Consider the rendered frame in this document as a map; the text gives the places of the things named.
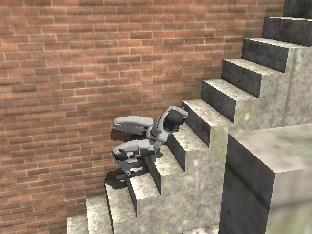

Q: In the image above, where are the stairs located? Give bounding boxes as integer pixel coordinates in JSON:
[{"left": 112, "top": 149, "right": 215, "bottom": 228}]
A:
[{"left": 62, "top": 0, "right": 312, "bottom": 234}]

